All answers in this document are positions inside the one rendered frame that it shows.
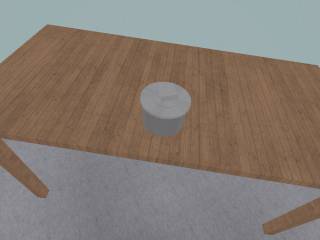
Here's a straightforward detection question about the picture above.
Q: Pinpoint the pot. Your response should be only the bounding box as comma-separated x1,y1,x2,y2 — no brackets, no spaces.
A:
142,107,187,137

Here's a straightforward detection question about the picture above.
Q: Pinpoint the knob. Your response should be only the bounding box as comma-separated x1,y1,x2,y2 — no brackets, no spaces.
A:
155,83,179,102

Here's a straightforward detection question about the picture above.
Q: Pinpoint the table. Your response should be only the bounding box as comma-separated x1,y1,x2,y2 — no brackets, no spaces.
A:
0,24,320,235

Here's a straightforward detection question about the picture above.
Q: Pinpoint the lid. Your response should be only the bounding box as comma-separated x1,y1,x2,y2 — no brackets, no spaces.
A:
140,81,191,119

